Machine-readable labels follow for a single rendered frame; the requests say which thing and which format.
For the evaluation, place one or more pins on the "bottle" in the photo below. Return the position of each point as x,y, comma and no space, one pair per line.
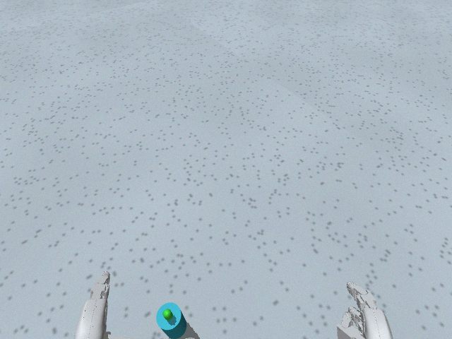
171,320

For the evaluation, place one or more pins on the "right robot hand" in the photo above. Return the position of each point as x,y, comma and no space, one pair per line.
371,322

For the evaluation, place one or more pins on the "left robot hand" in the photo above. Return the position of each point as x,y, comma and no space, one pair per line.
93,317

